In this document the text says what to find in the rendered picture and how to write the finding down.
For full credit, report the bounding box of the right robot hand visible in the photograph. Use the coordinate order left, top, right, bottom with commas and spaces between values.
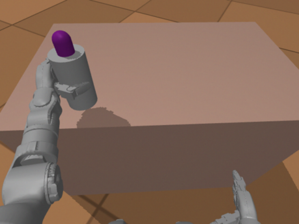
210, 170, 258, 224

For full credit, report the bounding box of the bottle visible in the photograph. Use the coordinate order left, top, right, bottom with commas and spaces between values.
47, 30, 98, 111

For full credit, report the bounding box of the left robot arm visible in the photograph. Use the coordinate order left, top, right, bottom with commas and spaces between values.
0, 87, 64, 224

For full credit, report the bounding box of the left robot hand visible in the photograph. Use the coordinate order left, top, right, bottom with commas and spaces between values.
36, 57, 91, 100

